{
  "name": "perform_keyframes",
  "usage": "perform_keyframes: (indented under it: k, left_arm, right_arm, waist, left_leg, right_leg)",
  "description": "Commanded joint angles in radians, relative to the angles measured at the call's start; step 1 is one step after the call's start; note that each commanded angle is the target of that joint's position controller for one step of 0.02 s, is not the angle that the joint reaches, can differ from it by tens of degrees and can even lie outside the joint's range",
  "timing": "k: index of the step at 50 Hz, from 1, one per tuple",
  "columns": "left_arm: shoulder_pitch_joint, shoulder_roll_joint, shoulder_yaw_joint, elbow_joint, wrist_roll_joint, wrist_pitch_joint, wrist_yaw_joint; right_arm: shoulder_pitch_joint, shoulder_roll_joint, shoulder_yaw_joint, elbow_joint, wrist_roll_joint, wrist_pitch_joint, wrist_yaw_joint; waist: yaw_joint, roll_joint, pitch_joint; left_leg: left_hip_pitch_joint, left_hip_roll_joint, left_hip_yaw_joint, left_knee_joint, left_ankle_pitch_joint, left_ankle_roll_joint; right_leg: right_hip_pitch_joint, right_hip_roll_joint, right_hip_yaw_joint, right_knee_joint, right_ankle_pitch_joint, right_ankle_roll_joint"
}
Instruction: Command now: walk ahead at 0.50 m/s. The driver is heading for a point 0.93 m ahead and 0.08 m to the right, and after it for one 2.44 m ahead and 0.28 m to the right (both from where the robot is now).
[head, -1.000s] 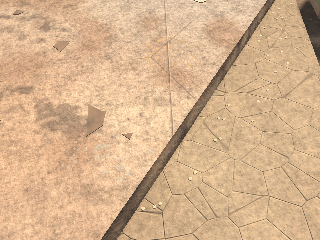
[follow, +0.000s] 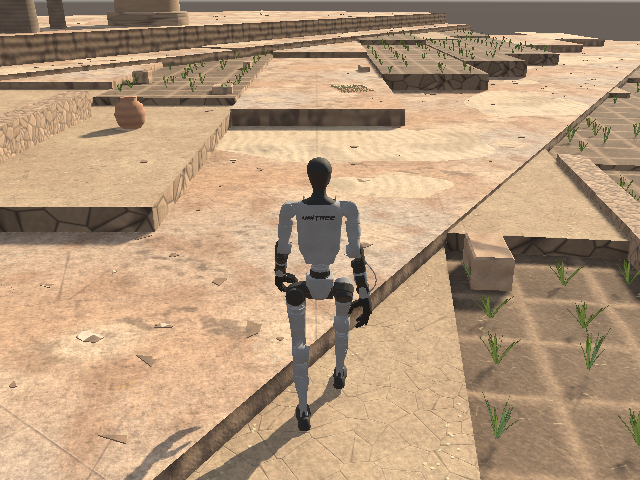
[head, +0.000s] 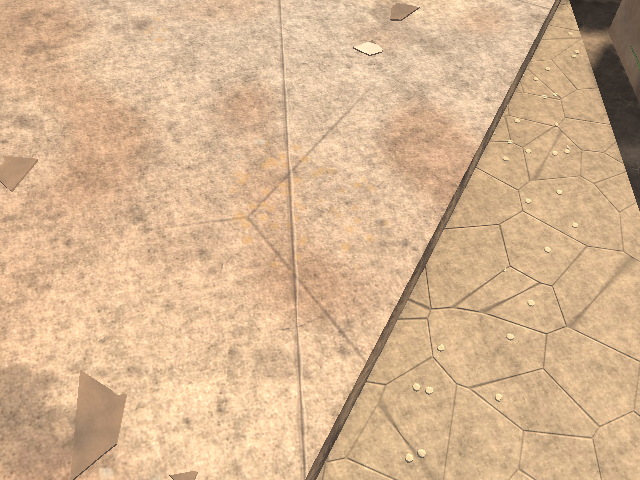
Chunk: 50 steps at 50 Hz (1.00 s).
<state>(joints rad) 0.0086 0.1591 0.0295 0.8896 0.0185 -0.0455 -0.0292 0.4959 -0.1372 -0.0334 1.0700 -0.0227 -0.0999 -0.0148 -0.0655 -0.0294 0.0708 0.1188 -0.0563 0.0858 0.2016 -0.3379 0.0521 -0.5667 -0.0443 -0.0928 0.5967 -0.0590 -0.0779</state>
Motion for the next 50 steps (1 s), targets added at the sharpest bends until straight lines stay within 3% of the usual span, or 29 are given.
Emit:
perform_keyframes:
  k: [1,2,3,4,5,6,7,9,11,14,15,19,22,24,27,28,30,32,33,34,35,36,37,38,40,41,42,45,50]
  left_arm:
    - [0.129,0.093,0.032,-0.008,0.002,-0.030,0.016]
    - [0.290,0.102,0.042,0.047,0.012,-0.041,0.021]
    - [0.436,0.162,0.061,0.083,0.038,-0.046,0.027]
    - [0.489,0.275,0.090,0.086,0.052,-0.040,0.024]
    - [0.449,0.261,0.097,0.088,0.008,-0.018,0.010]
    - [0.344,0.200,0.077,0.073,0.001,-0.013,0.006]
    - [0.299,0.134,0.058,0.071,0.005,-0.017,0.003]
    - [0.268,0.062,0.031,0.084,0.004,-0.031,0.013]
    - [0.301,0.073,0.026,0.102,0.003,-0.049,0.019]
    - [0.410,0.087,0.019,0.145,0.006,-0.060,0.017]
    - [0.471,0.088,0.015,0.165,0.008,-0.061,0.016]
    - [0.576,0.074,-0.013,0.215,0.013,-0.058,0.024]
    - [0.591,0.090,-0.026,0.229,0.009,-0.067,0.030]
    - [0.582,0.089,-0.033,0.234,-0.009,-0.062,0.052]
    - [0.582,0.112,-0.028,0.208,-0.031,-0.046,0.077]
    - [0.567,0.108,-0.030,0.191,-0.030,-0.040,0.070]
    - [0.572,0.170,-0.011,0.181,-0.021,-0.038,0.065]
    - [0.531,0.203,0.009,0.160,-0.021,-0.041,0.051]
    - [0.502,0.207,0.019,0.120,-0.035,-0.057,0.044]
    - [0.517,0.102,0.014,0.059,-0.074,-0.056,0.011]
    - [0.496,0.140,0.029,0.037,-0.023,-0.048,0.002]
    - [0.463,0.114,0.029,-0.001,-0.013,-0.032,0.001]
    - [0.418,0.095,0.026,-0.020,0.009,-0.015,0.016]
    - [0.389,0.087,0.026,-0.035,0.014,0.002,0.033]
    - [0.427,0.077,0.025,-0.034,0.005,0.037,0.047]
    - [0.403,0.077,0.023,-0.042,-0.007,0.039,0.049]
    - [0.424,0.071,0.023,-0.047,-0.012,0.044,0.055]
    - [0.328,0.109,0.031,-0.078,-0.004,0.040,0.056]
    - [0.189,0.136,0.039,-0.129,0.004,0.051,0.048]
  right_arm:
    - [0.008,-0.170,-0.032,-0.031,-0.004,-0.005,-0.011]
    - [-0.022,-0.178,-0.035,-0.036,0.006,0.000,-0.010]
    - [-0.014,-0.144,-0.023,-0.051,0.024,0.001,-0.004]
    - [0.120,-0.010,0.003,-0.069,0.066,0.005,0.008]
    - [0.093,-0.106,-0.025,-0.045,0.045,0.012,0.000]
    - [-0.007,-0.114,-0.030,-0.080,0.024,0.011,0.001]
    - [-0.072,-0.106,-0.030,-0.101,0.014,0.006,0.004]
    - [-0.093,-0.076,-0.028,-0.118,-0.004,0.024,0.018]
    - [-0.086,-0.052,-0.026,-0.123,-0.004,0.045,0.029]
    - [-0.168,-0.027,-0.020,-0.162,-0.002,0.065,0.019]
    - [-0.237,-0.001,-0.007,-0.193,0.009,0.071,0.005]
    - [-0.480,0.049,0.044,-0.338,0.000,0.061,-0.009]
    - [-0.550,0.049,0.071,-0.409,0.005,0.062,-0.015]
    - [-0.603,0.045,0.089,-0.467,-0.004,0.066,-0.008]
    - [-0.617,0.026,0.092,-0.470,-0.009,0.074,0.001]
    - [-0.586,0.046,0.097,-0.448,0.014,0.079,0.002]
    - [-0.466,0.043,0.091,-0.395,0.032,0.077,-0.001]
    - [-0.243,-0.035,0.059,-0.322,0.024,0.058,0.001]
    - [-0.114,-0.125,0.027,-0.277,-0.004,0.049,0.004]
    - [-0.046,-0.231,-0.008,-0.219,-0.007,0.055,-0.007]
    - [-0.133,-0.227,-0.022,-0.224,0.024,0.060,-0.009]
    - [-0.267,-0.199,-0.025,-0.222,0.033,0.055,-0.008]
    - [-0.297,-0.132,-0.015,-0.200,0.023,0.051,-0.003]
    - [-0.301,-0.075,-0.004,-0.184,0.014,0.044,-0.004]
    - [-0.287,-0.038,0.002,-0.156,0.001,0.026,-0.008]
    - [-0.271,-0.057,0.000,-0.144,-0.001,0.015,-0.006]
    - [-0.245,-0.093,-0.011,-0.134,-0.004,0.004,-0.004]
    - [-0.200,-0.129,-0.021,-0.131,0.008,-0.003,-0.007]
    - [-0.088,-0.182,-0.035,-0.148,0.009,0.005,-0.020]
  waist:
    - [0.109,0.133,-0.076]
    - [0.182,0.118,-0.146]
    - [0.221,0.077,-0.244]
    - [0.153,-0.205,-0.369]
    - [0.163,-0.093,-0.380]
    - [0.128,-0.054,-0.214]
    - [0.113,-0.006,-0.120]
    - [0.051,0.003,-0.049]
    - [0.029,0.001,-0.035]
    - [0.043,-0.027,-0.029]
    - [0.068,-0.057,-0.021]
    - [0.072,0.022,0.029]
    - [0.056,0.022,0.050]
    - [0.033,0.046,0.045]
    - [0.065,0.034,0.024]
    - [0.069,0.027,-0.009]
    - [0.030,-0.135,-0.125]
    - [-0.084,-0.224,-0.244]
    - [-0.144,-0.181,-0.344]
    - [-0.096,0.242,-0.439]
    - [-0.025,0.127,-0.438]
    - [0.049,0.080,-0.277]
    - [0.071,-0.020,-0.126]
    - [0.085,-0.053,-0.055]
    - [0.121,0.007,-0.047]
    - [0.117,0.035,-0.053]
    - [0.129,0.109,-0.072]
    - [0.109,0.077,-0.105]
    - [0.057,0.096,-0.121]
  left_leg:
    - [0.034,0.263,-0.074,0.261,1.140,0.092]
    - [-0.020,0.228,-0.049,0.447,1.075,0.077]
    - [-0.210,0.185,-0.033,0.684,0.765,0.065]
    - [-0.590,0.001,0.021,1.101,-0.045,0.012]
    - [-0.672,0.000,-0.107,1.294,-0.138,0.027]
    - [-0.754,0.044,-0.107,1.344,-0.072,0.036]
    - [-0.782,0.072,-0.094,1.355,-0.030,0.044]
    - [-0.736,0.119,-0.105,1.313,0.046,0.050]
    - [-0.733,0.122,-0.094,1.302,0.073,0.038]
    - [-0.947,0.103,-0.056,1.556,0.019,0.035]
    - [-1.113,0.090,-0.031,1.765,-0.054,0.046]
    - [-1.501,0.084,-0.074,2.011,-0.090,0.081]
    - [-1.590,0.081,-0.052,1.960,-0.115,0.077]
    - [-1.510,0.118,-0.022,1.726,-0.082,0.060]
    - [-1.236,0.136,0.060,1.347,-0.030,0.050]
    - [-1.059,0.101,0.128,1.199,-0.039,0.067]
    - [-0.801,-0.005,0.189,1.065,-0.071,0.107]
    - [-0.597,-0.044,0.094,0.849,-0.049,0.152]
    - [-0.357,0.079,-0.172,0.762,0.189,0.224]
    - [-0.086,0.413,-0.740,0.468,0.828,0.442]
    - [-0.220,0.390,-0.864,0.326,0.850,0.419]
    - [-0.352,0.388,-0.747,0.344,0.616,0.380]
    - [-0.477,0.360,-0.645,0.351,0.451,0.305]
    - [-0.572,0.323,-0.534,0.338,0.366,0.247]
    - [-0.632,0.276,-0.379,0.268,0.389,0.195]
    - [-0.626,0.238,-0.297,0.219,0.474,0.180]
    - [-0.603,0.264,-0.288,0.213,0.566,0.216]
    - [-0.467,0.240,-0.204,0.172,0.622,0.200]
    - [-0.186,0.281,-0.223,0.076,0.544,0.202]
  right_leg:
    - [0.176,0.081,-0.030,-0.075,-0.076,-0.052]
    - [0.362,0.089,-0.039,-0.173,0.012,-0.064]
    - [0.615,-0.043,0.079,-0.162,0.051,-0.087]
    - [0.921,-0.368,0.543,-0.189,0.167,-0.242]
    - [0.851,-0.340,0.638,-0.286,-0.012,-0.267]
    - [0.700,-0.297,0.519,-0.328,-0.181,-0.234]
    - [0.582,-0.263,0.445,-0.372,-0.214,-0.201]
    - [0.405,-0.184,0.315,-0.415,-0.151,-0.137]
    - [0.351,-0.154,0.264,-0.432,-0.086,-0.131]
    - [0.376,-0.168,0.273,-0.417,-0.092,-0.176]
    - [0.421,-0.195,0.311,-0.403,-0.145,-0.195]
    - [0.456,-0.212,0.328,-0.368,-0.264,-0.156]
    - [0.438,-0.186,0.298,-0.381,-0.279,-0.125]
    - [0.402,-0.151,0.245,-0.437,-0.225,-0.097]
    - [0.441,-0.142,0.155,-0.538,0.311,-0.116]
    - [0.435,-0.116,0.071,-0.509,0.626,-0.103]
    - [0.542,-0.150,0.025,-0.328,1.409,-0.077]
    - [0.657,-0.186,0.022,0.024,1.628,-0.045]
    - [0.513,-0.132,0.022,0.309,1.324,-0.019]
    - [0.132,0.167,0.025,0.827,-0.107,0.073]
    - [0.121,0.159,0.244,0.973,-0.270,0.044]
    - [0.034,0.114,0.246,0.988,-0.274,0.034]
    - [-0.024,0.074,0.216,0.933,-0.294,0.018]
    - [-0.031,0.047,0.228,0.857,-0.291,0.007]
    - [0.034,0.038,0.215,0.750,-0.275,0.022]
    - [0.056,0.049,0.196,0.710,-0.244,0.026]
    - [0.049,0.064,0.184,0.723,-0.245,0.033]
    - [-0.014,0.060,0.175,0.603,-0.159,0.049]
    - [-0.197,0.040,0.171,0.573,-0.156,0.078]
